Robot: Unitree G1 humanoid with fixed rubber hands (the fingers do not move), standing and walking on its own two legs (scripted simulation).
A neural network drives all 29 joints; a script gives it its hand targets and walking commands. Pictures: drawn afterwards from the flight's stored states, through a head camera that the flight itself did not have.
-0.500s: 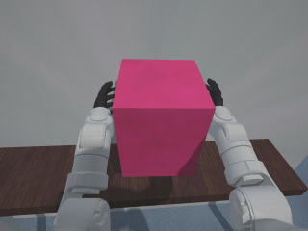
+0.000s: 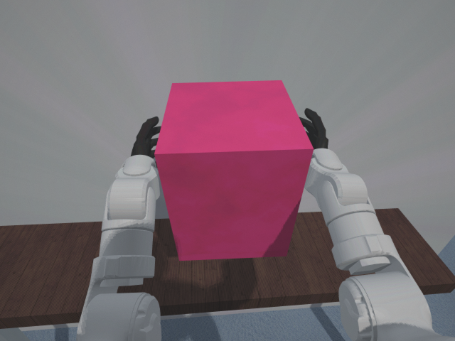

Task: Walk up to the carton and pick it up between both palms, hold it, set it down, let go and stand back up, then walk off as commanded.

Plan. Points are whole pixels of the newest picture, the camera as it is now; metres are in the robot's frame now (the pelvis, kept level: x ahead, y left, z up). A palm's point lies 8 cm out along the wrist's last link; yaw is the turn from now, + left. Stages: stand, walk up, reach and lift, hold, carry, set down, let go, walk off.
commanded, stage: reach and lift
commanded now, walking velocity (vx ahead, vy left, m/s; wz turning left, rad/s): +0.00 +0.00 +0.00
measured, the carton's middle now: (230, 170) +0.39 -0.02 +0.17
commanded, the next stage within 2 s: hold in 0.40 s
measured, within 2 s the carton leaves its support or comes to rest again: neither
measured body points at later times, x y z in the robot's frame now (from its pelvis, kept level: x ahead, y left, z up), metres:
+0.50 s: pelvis -0.01 -0.01 +0.00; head -0.07 +0.02 +0.44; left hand +0.37 +0.14 +0.23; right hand +0.38 -0.16 +0.24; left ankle +0.03 +0.11 -0.75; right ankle +0.00 -0.12 -0.75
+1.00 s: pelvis -0.01 -0.02 +0.00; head -0.10 +0.01 +0.44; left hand +0.37 +0.14 +0.25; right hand +0.37 -0.16 +0.27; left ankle +0.03 +0.11 -0.75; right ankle +0.00 -0.12 -0.75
